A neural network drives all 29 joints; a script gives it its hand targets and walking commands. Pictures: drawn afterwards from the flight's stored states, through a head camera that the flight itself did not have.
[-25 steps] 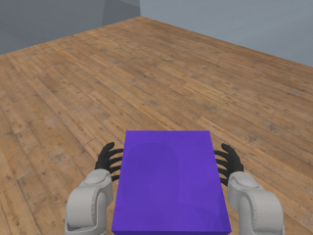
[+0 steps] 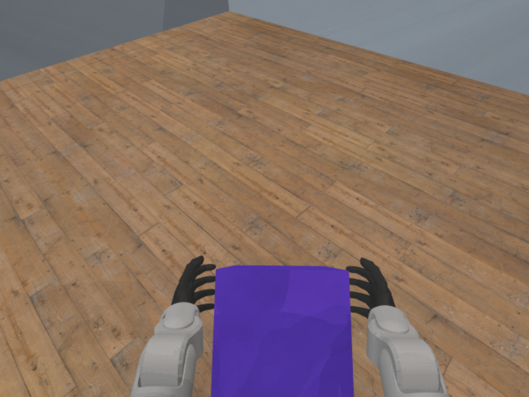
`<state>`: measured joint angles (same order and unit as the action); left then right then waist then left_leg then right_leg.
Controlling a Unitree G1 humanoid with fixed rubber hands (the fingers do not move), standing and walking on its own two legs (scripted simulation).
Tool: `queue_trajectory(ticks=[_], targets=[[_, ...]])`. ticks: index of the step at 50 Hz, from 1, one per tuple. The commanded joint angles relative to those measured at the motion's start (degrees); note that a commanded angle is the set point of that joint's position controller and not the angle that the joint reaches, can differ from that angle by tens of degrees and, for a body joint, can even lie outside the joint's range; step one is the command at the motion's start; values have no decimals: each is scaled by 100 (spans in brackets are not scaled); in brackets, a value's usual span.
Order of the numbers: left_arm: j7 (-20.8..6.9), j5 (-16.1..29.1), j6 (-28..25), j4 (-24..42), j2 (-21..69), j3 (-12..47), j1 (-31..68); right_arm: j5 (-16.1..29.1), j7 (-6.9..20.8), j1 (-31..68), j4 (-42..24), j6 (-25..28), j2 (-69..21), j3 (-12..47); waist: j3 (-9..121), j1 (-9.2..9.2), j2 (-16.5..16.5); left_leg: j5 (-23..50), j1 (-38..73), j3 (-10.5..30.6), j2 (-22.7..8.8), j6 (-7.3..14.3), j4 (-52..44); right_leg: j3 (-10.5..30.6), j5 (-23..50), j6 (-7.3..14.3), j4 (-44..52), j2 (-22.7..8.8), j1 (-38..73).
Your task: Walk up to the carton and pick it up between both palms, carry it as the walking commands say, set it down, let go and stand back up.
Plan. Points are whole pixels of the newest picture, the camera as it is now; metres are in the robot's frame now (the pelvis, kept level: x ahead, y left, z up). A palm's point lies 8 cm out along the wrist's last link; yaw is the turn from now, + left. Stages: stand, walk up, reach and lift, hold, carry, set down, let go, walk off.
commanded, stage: hold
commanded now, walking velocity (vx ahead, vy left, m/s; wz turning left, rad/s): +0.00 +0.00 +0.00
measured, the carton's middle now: (280, 326) +0.28 +0.02 -0.10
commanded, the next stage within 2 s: set down in 0.12 s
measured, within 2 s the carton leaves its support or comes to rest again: neither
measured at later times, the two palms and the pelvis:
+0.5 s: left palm (184, 289) +0.28 +0.17 +0.02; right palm (362, 282) +0.31 -0.11 +0.02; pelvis -0.02 +0.00 -0.01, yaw +4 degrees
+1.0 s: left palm (198, 301) +0.31 +0.17 -0.08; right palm (350, 300) +0.33 -0.11 -0.09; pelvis -0.03 +0.01 -0.03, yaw +4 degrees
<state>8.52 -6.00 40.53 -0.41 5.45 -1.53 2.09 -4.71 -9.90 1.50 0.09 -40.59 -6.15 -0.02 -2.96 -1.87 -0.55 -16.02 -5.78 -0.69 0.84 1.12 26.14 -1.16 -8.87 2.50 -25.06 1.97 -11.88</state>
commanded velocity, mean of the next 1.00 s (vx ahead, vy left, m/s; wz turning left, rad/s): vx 0.00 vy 0.00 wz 0.00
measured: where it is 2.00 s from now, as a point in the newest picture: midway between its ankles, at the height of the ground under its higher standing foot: outside the picture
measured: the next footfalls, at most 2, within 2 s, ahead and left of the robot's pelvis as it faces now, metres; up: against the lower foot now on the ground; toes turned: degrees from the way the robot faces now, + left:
none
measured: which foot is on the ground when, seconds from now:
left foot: down 0.00-1.00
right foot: down 0.00-1.00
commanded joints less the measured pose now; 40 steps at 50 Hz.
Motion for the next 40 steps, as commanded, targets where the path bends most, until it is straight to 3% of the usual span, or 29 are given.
queue_trajectory(ticks=[1, 6, 7, 11, 17, 21, 25, 33, 40], targets=[[-836, 739, -124, 390, 1933, 1735, 1823, 666, 779, 1863, -487, 90, -2184, 1745, 1043, 4, -18, 548, -1136, 627, 244, 185, -588, 786, 481, 36, 83, 148, 1730], [-1037, 720, -93, 62, 2635, 1849, 2541, 579, 948, 2477, -237, 32, -2731, 1656, 890, 136, -93, 144, -1224, 825, 173, 167, -677, 737, 295, -5, -30, 227, 1754], [-1117, 661, -97, -236, 2612, 1414, 2768, 573, 1066, 3204, -188, -20, -2667, 1575, 1006, -68, 46, 47, -1073, 861, -74, 173, -773, 743, -98, -32, 136, -12, 1730], [-1356, 496, -240, -796, 3497, 1444, 3660, 326, 1286, 3590, 819, 73, -3679, 1369, 900, 165, -37, -313, -1186, 836, -9, 158, -780, 794, -445, -81, 186, 35, 1619], [-1955, -75, -692, -2419, 5395, 994, 4989, 48, 1905, 4816, 2481, 474, -5754, 997, 1086, 60, 0, -629, -1364, 834, 95, 190, -376, 930, -1100, -174, 84, -6, 1370], [-2217, -560, -974, -3364, 5486, 239, 5328, -363, 2050, 5085, 3317, 771, -5980, 362, 1201, 65, 75, -450, -1701, 754, 199, 231, -138, 956, -898, -231, -23, -44, 1164], [-2295, -739, -1226, -3638, 5379, -59, 5310, -593, 2042, 5152, 3493, 1060, -5807, 80, 1380, 58, 98, -121, -2051, 729, 232, 249, -25, 931, -243, -210, -237, -27, 1073], [-2251, -692, -1838, -3550, 5393, 176, 5158, -801, 2038, 5029, 3291, 1730, -5509, 147, 2327, 199, 46, 778, -2282, 787, 321, 177, 283, 738, 1004, -135, -792, 129, 606], [-2157, -721, -2391, -3441, 5422, 430, 5121, -851, 2137, 5071, 3229, 2274, -5491, 393, 3070, 131, 1, 1194, -2578, 819, 400, 87, 609, 663, 1222, -124, -1149, 252, -17]])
